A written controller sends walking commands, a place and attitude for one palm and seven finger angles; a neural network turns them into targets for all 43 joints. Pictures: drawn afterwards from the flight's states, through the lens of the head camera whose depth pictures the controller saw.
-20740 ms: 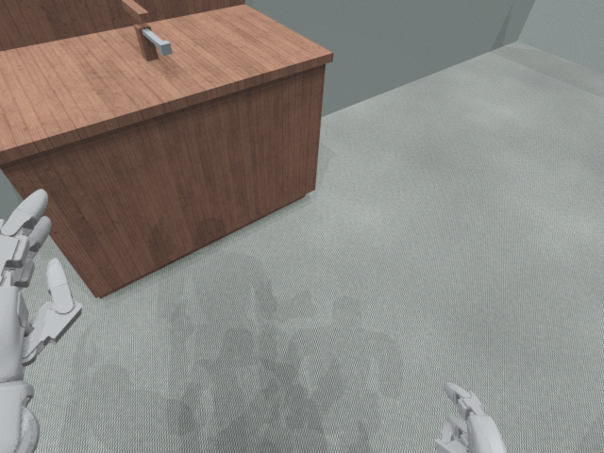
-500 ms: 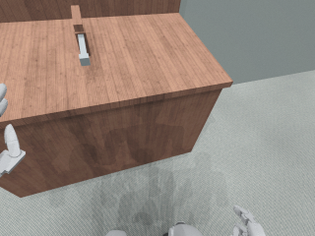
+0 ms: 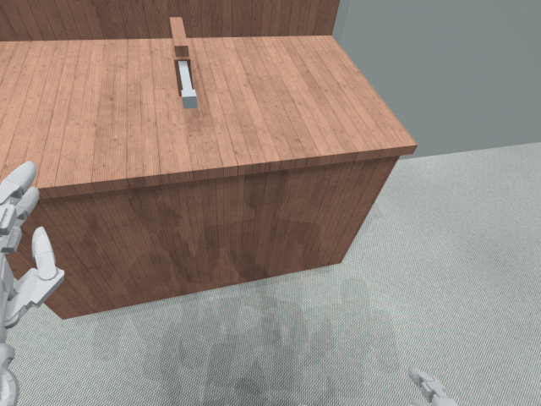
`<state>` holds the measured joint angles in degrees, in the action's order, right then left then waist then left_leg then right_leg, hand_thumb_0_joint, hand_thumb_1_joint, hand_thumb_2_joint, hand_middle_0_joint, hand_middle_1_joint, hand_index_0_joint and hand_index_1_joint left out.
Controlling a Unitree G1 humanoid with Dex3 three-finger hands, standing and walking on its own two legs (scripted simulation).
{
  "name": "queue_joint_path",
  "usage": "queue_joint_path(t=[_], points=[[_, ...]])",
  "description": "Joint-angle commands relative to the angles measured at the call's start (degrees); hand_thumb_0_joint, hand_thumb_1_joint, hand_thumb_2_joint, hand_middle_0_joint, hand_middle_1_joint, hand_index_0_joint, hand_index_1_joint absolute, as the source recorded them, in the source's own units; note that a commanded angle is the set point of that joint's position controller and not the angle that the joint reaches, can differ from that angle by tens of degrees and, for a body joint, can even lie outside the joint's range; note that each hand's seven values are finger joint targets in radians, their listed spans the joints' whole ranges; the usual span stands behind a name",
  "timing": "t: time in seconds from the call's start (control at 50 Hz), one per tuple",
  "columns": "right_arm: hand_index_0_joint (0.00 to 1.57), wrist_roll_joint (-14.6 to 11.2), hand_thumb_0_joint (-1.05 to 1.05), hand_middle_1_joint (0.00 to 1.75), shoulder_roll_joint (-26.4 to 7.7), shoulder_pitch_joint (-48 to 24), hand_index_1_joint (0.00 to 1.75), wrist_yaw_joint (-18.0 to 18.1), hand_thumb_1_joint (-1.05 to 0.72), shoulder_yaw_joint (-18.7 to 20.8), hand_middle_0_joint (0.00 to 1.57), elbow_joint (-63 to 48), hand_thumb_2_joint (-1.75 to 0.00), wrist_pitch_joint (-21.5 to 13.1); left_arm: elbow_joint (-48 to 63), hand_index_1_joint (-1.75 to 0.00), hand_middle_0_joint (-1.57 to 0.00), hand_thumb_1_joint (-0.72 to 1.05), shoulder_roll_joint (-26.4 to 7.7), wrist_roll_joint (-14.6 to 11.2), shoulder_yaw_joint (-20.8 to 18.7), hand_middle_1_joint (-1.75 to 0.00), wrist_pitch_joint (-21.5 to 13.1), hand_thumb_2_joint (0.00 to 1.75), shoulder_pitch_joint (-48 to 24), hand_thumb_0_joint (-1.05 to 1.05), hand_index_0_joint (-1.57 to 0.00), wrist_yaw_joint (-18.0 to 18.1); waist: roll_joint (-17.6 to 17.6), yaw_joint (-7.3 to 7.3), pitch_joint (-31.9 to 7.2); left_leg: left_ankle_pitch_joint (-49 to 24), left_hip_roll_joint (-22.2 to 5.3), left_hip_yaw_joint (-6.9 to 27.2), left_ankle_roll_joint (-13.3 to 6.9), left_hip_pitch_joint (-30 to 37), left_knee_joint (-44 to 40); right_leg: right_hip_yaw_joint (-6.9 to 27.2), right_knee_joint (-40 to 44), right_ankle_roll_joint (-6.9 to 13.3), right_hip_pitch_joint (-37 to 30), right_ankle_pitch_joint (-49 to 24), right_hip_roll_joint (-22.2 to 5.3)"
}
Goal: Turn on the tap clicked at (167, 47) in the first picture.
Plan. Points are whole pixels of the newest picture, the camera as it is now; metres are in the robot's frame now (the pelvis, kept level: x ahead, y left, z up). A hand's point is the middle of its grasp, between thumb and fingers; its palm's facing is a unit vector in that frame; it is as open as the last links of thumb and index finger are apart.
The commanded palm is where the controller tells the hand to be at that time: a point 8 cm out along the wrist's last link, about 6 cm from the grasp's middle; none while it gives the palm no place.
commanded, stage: come to a stop and stand still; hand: left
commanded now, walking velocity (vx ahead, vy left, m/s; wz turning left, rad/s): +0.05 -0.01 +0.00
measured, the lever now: (189, 99) +0.65 +0.23 +0.07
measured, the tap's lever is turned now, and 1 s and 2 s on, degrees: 0 0 0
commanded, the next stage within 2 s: look again from close up in 0.20 s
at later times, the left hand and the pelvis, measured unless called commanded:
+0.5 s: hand (96, 244) +0.23 +0.21 +0.17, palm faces +0.36 -0.88 -0.32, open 7.4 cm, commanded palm +0.17 +0.25 +0.20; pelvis -0.01 -0.02 +0.02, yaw -3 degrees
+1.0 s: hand (100, 196) +0.29 +0.23 +0.18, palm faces +0.36 -0.88 -0.33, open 7.4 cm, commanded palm +0.22 +0.26 +0.20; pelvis +0.05 -0.01 +0.02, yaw -3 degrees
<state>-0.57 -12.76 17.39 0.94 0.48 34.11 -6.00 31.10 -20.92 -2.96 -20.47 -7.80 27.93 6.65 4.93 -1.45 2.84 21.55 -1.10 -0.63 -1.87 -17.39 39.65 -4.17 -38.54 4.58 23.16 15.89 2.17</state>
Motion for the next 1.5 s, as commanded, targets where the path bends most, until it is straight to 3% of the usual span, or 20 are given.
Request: queue_joint_path(t=[0.0,0.06,0.2,0.24,0.26,0.28,0.3,0.34,0.46,0.54,0.7,0.9,1.0,1.08,1.14,1.24,1.28,1.3,1.34,1.48], points=[[0.20,0.34,0.00,0.30,-5.42,-6.59,0.30,1.67,-0.90,2.28,0.20,-7.89,-0.90,-7.10,22.97,-0.30,-0.20,0.90,-14.39,1.07,-6.75,-0.30,-6.98,0.90,-13.54,0.00,-0.20,3.66,-33.56,1.10,-9.59,-12.40,-12.84,15.66,-6.98,19.39,-22.51,3.39,-19.58,-2.29,11.18,13.77,1.11],[0.20,0.27,0.00,0.30,-4.53,-4.56,0.30,0.15,-0.90,2.73,0.20,-6.13,-0.90,-8.05,19.13,-0.30,-0.20,0.90,-15.78,1.12,-9.74,-0.30,-7.65,0.90,-13.16,0.00,-0.20,2.80,-24.08,3.20,-4.80,-28.99,-14.31,19.87,-7.40,15.82,-19.50,6.42,-24.72,-2.75,14.69,9.98,-0.29],[0.20,-1.52,0.00,0.30,-6.62,-5.47,0.30,-0.55,-0.90,3.13,0.20,-9.32,-0.90,-2.46,-4.38,-0.30,-0.20,0.90,-9.83,-0.86,-9.58,-0.30,-4.02,0.90,-0.11,0.00,-0.20,0.22,-7.21,1.18,-3.51,-2.47,-12.09,9.12,-3.89,-5.81,-17.42,-0.23,8.09,-3.66,-14.30,1.13,-0.37],[0.20,-1.71,0.00,0.30,-6.08,-5.50,0.30,-0.46,-0.90,2.69,0.20,-9.42,-0.90,-2.04,-5.63,-0.30,-0.20,0.90,-9.28,-0.60,-7.79,-0.30,-3.63,0.90,-1.12,0.00,-0.20,-0.05,-1.19,1.56,-5.25,-2.12,-6.74,3.74,-2.65,-8.85,-7.00,4.11,13.91,-1.82,-20.20,-0.32,-3.13],[0.20,-1.69,0.00,0.30,-5.51,-6.43,0.30,-0.52,-0.90,2.63,0.20,-9.39,-0.90,-1.91,-3.46,-0.30,-0.20,0.90,-10.89,-0.58,-7.74,-0.30,-4.00,0.90,-4.13,0.00,-0.20,0.15,5.40,1.76,-6.96,-1.68,-3.23,1.31,-1.46,-12.76,4.51,16.31,18.39,1.92,-22.41,0.49,-10.42],[0.20,2.27,0.00,0.30,-6.92,-4.17,0.30,0.39,-0.90,2.66,0.20,-4.49,-0.90,-5.93,5.16,-0.30,-0.20,0.90,-47.41,3.54,-31.86,-0.30,-9.11,0.90,-54.12,0.00,-0.20,-1.37,15.69,-2.29,2.61,-3.09,2.57,-7.55,1.52,-12.72,16.94,18.69,25.05,-1.40,-12.16,-15.58,-5.82],[0.20,0.85,0.00,0.30,-3.06,-6.93,0.30,0.02,-0.90,2.00,0.20,-5.75,-0.90,-7.51,-21.76,-0.30,-0.20,0.90,-11.17,0.47,-9.02,-0.30,-7.67,0.90,-25.85,0.00,-0.20,-4.46,10.16,-0.19,-9.68,-2.87,3.10,3.23,0.70,-6.30,12.38,19.58,19.42,4.70,-16.85,-20.75,-14.31],[0.20,-1.97,0.00,0.30,-4.57,-9.13,0.30,-1.43,-0.90,2.06,0.20,-10.50,-0.90,-8.35,-8.39,-0.30,-0.20,0.90,-6.16,-1.04,-2.53,-0.30,-9.48,0.90,-15.67,0.00,-0.20,-2.61,-1.60,-1.45,-2.83,1.06,-1.15,1.93,0.82,-3.93,3.39,23.33,19.79,3.40,-16.53,-34.18,-18.30],[0.20,0.46,0.00,0.30,-5.06,-10.29,0.30,-1.33,-0.90,1.58,0.20,-8.70,-0.90,-8.42,13.56,-0.30,-0.20,0.90,-13.99,-0.11,-8.81,-0.30,-13.00,0.90,-15.33,0.00,-0.20,1.28,-1.81,-2.20,-15.24,-14.58,0.53,2.09,-0.73,9.45,-15.89,14.35,17.88,-5.01,-19.42,-11.49,-10.37],[0.20,0.69,0.00,0.30,-5.21,-12.51,0.30,0.11,-0.90,0.82,0.20,-9.95,-0.90,-7.48,10.87,-0.30,-0.20,0.90,-14.89,-0.17,-11.63,-0.30,-12.63,0.90,-13.15,0.00,-0.20,0.90,-15.28,-1.72,-7.53,-2.92,-4.06,9.62,-2.32,3.67,-21.36,14.35,19.16,-4.10,-13.02,3.76,-6.68],[0.20,0.52,0.00,0.30,-6.45,-9.10,0.30,0.73,-0.90,1.32,0.20,-10.25,-0.90,-5.56,-2.89,-0.30,-0.20,0.90,-5.95,-0.11,-2.55,-0.30,-8.75,0.90,-10.13,0.00,-0.20,-1.10,-2.69,-0.08,-4.41,7.94,-3.00,7.40,-2.04,2.21,-21.13,13.40,23.31,-2.86,-8.72,14.06,-4.48],[0.20,1.34,0.00,0.30,-5.65,-11.00,0.30,1.27,-0.90,0.17,0.20,-11.60,-0.90,-4.71,11.17,-0.30,-0.20,0.90,-10.78,1.35,-4.63,-0.30,-7.45,0.90,-18.16,0.00,-0.20,0.50,-16.81,0.43,-5.56,-0.97,-12.00,18.17,-6.28,10.70,-23.43,3.36,7.61,-2.28,-3.86,4.57,-0.78],[0.20,0.86,0.00,0.30,-5.42,-10.37,0.30,0.45,-0.90,0.21,0.20,-11.35,-0.90,-4.10,8.61,-0.30,-0.20,0.90,-10.77,0.87,-7.28,-0.30,-7.28,0.90,-12.48,0.00,-0.20,0.85,-7.80,-0.10,-11.08,-22.79,-5.54,5.89,-0.41,2.56,-6.77,7.13,11.64,1.70,-21.15,-12.63,-3.42],[0.20,-0.32,0.00,0.30,-5.21,-8.91,0.30,-0.46,-0.90,1.14,0.20,-10.83,-0.90,-3.02,4.56,-0.30,-0.20,0.90,-8.74,-0.48,-6.93,-0.30,-7.32,0.90,-7.76,0.00,-0.20,1.21,4.94,-0.66,-8.85,8.07,0.42,0.75,1.42,-26.98,25.30,31.38,17.04,14.35,-37.01,-29.09,-20.56],[0.20,0.02,0.00,0.30,-4.39,-11.30,0.30,-0.68,-0.90,-0.12,0.20,-10.47,-0.90,-2.07,6.43,-0.30,-0.20,0.90,-9.15,-0.16,-6.66,-0.30,-8.15,0.90,-8.34,0.00,-0.20,1.40,-4.06,-0.96,-3.25,4.89,-3.91,1.59,1.26,-27.93,19.97,22.88,17.78,11.24,-30.28,-25.27,-18.43],[0.20,0.80,0.00,0.30,-3.77,-11.89,0.30,0.48,-0.90,0.41,0.20,-9.94,-0.90,-2.98,14.50,-0.30,-0.20,0.90,-10.81,0.11,-6.24,-0.30,-8.48,0.90,-16.20,0.00,-0.20,1.78,-5.72,1.07,-5.76,-15.01,0.68,-8.53,1.00,6.39,-4.33,6.50,12.39,4.65,-9.62,-14.90,-9.43],[0.20,0.41,0.00,0.30,-6.02,-9.41,0.30,1.36,-0.90,2.20,0.20,-10.60,-0.90,-3.22,16.72,-0.30,-0.20,0.90,-11.05,-0.10,-7.07,-0.30,-8.61,0.90,-15.35,0.00,-0.20,1.79,-15.66,2.38,-12.36,-14.52,-4.58,4.13,-3.61,24.66,-11.21,2.69,-10.16,-0.15,0.56,-9.15,-3.84],[0.20,0.79,0.00,0.30,-7.36,-10.48,0.30,1.12,-0.90,2.93,0.20,-11.58,-0.90,-3.02,20.14,-0.30,-0.20,0.90,-11.27,-0.53,-7.64,-0.30,-9.33,0.90,-16.81,0.00,-0.20,1.91,-28.46,1.99,-15.32,-12.12,-18.70,27.90,-10.50,30.00,-18.03,2.27,-27.14,-2.74,9.69,12.30,1.61],[0.20,0.71,0.00,0.30,-5.36,-13.04,0.30,0.60,-0.90,1.78,0.20,-12.33,-0.90,-3.61,14.90,-0.30,-0.20,0.90,-13.26,-0.98,-9.74,-0.30,-9.92,0.90,-17.09,0.00,-0.20,1.79,-15.17,1.32,-8.54,-9.75,-23.27,37.60,-16.00,19.53,-23.60,9.30,-37.85,-2.87,14.92,12.97,1.36],[0.20,0.56,0.00,0.30,-5.73,-9.44,0.30,-1.30,-0.90,2.88,0.20,-10.48,-0.90,-3.76,14.37,-0.30,-0.20,0.90,-9.46,0.33,-9.92,-0.30,-9.60,0.90,-2.22,0.00,-0.20,-0.65,-16.54,0.56,-8.19,3.69,-14.46,7.99,-7.77,-2.91,-24.35,1.80,-15.77,-3.38,-0.02,0.88,-5.29]])
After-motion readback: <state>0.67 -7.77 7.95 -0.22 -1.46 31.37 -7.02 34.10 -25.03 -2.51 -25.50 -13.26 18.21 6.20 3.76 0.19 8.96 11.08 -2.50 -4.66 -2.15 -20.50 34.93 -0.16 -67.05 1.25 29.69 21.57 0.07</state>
